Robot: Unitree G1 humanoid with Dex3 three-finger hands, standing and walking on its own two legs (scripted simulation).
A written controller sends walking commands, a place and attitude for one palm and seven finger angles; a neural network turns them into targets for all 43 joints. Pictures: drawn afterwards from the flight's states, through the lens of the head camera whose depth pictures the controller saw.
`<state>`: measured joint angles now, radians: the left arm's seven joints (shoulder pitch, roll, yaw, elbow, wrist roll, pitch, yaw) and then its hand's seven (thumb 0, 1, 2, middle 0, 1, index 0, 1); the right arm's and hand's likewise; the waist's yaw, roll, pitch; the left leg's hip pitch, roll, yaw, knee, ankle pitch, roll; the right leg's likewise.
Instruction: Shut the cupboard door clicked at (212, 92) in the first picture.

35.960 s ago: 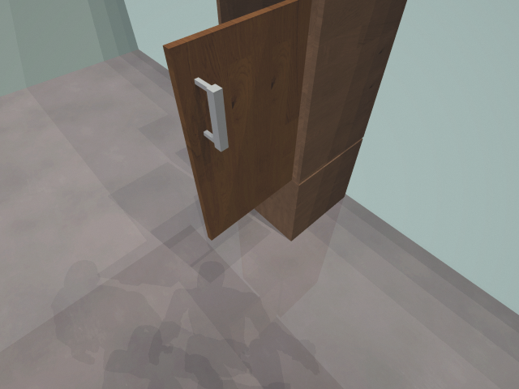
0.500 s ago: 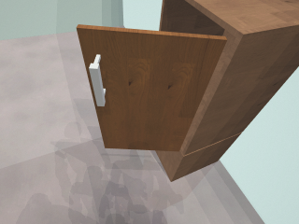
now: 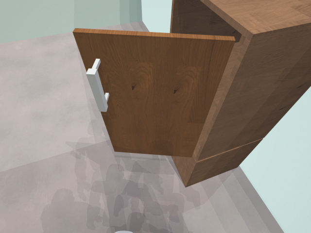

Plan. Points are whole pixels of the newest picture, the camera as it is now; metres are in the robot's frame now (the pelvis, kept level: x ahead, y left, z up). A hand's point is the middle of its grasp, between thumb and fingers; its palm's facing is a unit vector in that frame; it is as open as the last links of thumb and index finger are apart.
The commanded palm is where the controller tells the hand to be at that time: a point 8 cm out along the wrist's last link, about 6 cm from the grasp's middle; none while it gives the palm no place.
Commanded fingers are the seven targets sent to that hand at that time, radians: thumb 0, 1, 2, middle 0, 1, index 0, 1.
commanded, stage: come to a stop and stand still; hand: left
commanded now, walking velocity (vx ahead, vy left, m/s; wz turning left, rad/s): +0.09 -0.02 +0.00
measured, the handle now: (100, 86) +0.45 +0.20 +0.11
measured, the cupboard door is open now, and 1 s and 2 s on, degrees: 65 65 65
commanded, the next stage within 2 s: look again from close up in 0.36 s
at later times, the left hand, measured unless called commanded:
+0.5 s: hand out of the picture -0.02 +0.20 -0.17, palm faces -0.02 -0.98 -0.19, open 7.4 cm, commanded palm none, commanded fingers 0.00 0.90 0.90 -0.20 -0.30 -0.20 -0.30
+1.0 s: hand out of the picture +0.04 +0.20 -0.17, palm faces -0.04 -0.97 -0.22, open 7.3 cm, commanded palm none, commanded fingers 0.00 0.90 0.90 -0.20 -0.30 -0.20 -0.30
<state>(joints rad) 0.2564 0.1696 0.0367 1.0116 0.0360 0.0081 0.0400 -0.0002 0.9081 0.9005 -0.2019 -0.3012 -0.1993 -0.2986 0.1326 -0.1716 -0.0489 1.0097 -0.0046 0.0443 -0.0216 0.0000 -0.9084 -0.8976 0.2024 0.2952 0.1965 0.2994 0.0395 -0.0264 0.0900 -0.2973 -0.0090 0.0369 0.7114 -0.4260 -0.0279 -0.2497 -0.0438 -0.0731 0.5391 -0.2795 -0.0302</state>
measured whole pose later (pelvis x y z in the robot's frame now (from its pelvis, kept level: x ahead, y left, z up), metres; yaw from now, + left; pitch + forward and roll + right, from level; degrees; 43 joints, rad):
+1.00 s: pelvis +0.02 +0.02 +0.00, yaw -2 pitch -1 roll +1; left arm 0.25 0.16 -0.01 1.10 0.02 -0.02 0.04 0.00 0.92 0.90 -0.20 -0.30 -0.20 -0.30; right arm 0.27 -0.17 0.02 1.10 -0.01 -0.03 -0.02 0.00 -0.91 -0.90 0.20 0.30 0.20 0.30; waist 0.00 0.01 0.03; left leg -0.13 -0.01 0.09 0.43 -0.28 0.03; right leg -0.20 -0.04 -0.03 0.48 -0.27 0.01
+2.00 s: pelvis -0.02 +0.01 -0.05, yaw +1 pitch +8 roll -1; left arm 0.46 0.23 0.17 -0.17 -0.29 -0.28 -0.23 0.01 0.90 0.90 -0.87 -1.03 -0.87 -1.03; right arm 0.33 -0.25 0.02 0.55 0.03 -0.26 -0.06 0.01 -0.90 -0.90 0.21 0.30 0.20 0.30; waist 0.01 0.03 -0.08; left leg -0.62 0.02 0.02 0.94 -0.46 0.01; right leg -0.62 -0.04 -0.09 0.91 -0.42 -0.01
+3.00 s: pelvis +0.00 +0.00 -0.01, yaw +1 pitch -1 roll +0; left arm 0.27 0.25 0.20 -0.19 -0.27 -0.04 -0.20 0.01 0.90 0.90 -1.30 -1.50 -1.30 -1.50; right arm 0.25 -0.26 0.06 0.61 0.05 -0.30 -0.07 0.01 -0.90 -0.90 0.21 0.30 0.20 0.30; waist 0.04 0.04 -0.03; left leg -0.28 0.02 0.02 0.63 -0.34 0.00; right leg -0.29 -0.02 -0.09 0.62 -0.32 -0.02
